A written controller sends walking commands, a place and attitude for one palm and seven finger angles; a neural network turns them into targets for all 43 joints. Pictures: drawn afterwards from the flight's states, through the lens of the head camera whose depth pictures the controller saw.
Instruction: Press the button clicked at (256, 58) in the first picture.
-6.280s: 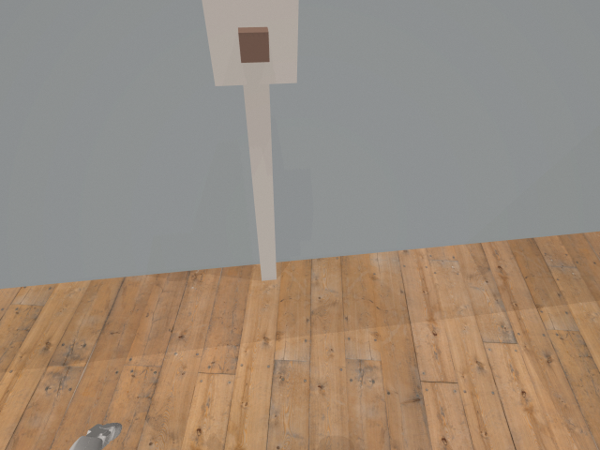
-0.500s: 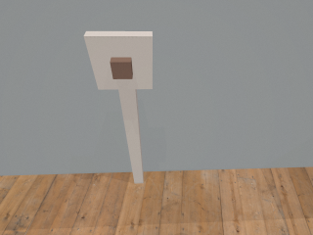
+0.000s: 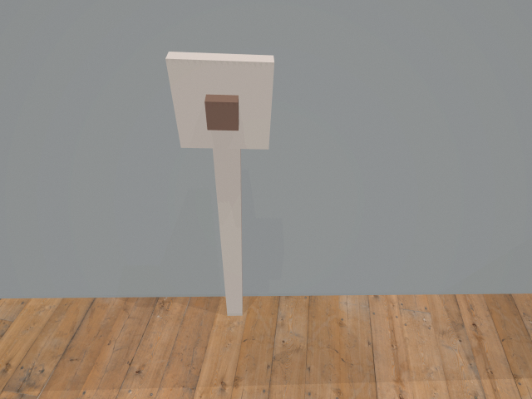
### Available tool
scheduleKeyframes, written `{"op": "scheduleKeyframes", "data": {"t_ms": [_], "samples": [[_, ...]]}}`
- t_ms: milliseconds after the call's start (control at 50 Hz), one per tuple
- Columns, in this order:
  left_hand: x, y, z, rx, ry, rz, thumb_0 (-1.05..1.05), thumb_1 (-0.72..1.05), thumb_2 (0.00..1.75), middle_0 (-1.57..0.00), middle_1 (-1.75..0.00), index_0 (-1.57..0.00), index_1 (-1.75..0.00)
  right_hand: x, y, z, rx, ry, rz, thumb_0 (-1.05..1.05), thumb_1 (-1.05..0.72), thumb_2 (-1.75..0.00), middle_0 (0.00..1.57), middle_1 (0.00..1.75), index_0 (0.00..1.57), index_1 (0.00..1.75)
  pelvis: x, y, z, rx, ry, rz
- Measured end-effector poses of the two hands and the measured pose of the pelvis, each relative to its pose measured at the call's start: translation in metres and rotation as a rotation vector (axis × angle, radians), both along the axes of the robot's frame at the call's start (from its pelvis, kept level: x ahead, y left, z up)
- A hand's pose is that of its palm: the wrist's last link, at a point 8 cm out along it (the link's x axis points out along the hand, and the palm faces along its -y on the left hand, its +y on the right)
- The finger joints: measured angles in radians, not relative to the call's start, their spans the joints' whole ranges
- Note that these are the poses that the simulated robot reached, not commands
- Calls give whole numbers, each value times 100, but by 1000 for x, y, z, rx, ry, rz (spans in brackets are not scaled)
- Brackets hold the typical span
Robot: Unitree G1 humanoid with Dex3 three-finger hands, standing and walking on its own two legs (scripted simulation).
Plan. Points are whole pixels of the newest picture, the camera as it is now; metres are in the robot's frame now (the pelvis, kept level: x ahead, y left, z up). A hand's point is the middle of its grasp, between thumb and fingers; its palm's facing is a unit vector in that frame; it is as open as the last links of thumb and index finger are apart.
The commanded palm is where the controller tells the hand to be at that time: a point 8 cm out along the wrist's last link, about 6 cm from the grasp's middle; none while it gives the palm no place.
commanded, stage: shuffle to correct the standing spot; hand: left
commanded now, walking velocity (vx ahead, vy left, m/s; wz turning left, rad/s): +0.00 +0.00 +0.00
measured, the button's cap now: (222, 111) +0.56 +0.12 +0.17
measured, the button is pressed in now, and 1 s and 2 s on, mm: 0 0 0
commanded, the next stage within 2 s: come to a stop and stand still in 1.02 s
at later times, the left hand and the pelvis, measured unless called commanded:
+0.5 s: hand out of the picture -0.06 +0.13 -0.18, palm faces +0.11 -0.98 -0.14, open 7.4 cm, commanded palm none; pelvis +0.02 -0.03 -0.01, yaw +3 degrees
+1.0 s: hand out of the picture +0.04 +0.08 -0.19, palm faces +0.10 -0.99 -0.09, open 7.4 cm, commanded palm none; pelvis +0.10 -0.07 -0.01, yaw +3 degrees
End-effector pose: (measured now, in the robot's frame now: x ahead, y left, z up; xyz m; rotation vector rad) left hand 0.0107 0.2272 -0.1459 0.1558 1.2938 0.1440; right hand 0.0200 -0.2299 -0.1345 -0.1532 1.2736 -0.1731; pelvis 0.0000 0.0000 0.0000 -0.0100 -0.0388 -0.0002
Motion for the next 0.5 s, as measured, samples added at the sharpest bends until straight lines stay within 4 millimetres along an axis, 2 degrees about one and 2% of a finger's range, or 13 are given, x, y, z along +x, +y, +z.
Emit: {"op": "scheduleKeyframes", "data": {"t_ms": [180, 300, 400, 500], "samples": [[-35, -6, -2, -18, 83, 18, 0, 91, 89, -20, -30, -19, -30, -23, 3, -1, 14, 64, -7, 1, -91, -90, 20, 30, 20, 30, -5, -2, 1, -1, 11, 10], [-57, -17, -1, -25, 131, 62, 0, 91, 89, -20, -30, -19, -30, -30, -4, -3, 18, 115, -3, 1, -91, -90, 20, 30, 20, 30, -1, -12, 1, -1, 30, 41], [-72, -34, -2, -35, 166, 112, 0, 91, 89, -20, -30, -19, -30, -20, -15, -7, 12, 126, 18, 1, -91, -90, 20, 30, 20, 30, 7, -22, -2, -4, 33, 54], [-77, -50, -11, -75, 215, 131, 0, 91, 89, -20, -30, -19, -30, 3, -20, -7, -6, 88, 22, 1, -91, -90, 20, 30, 20, 30, 22, -25, -6, -7, 27, 52]]}}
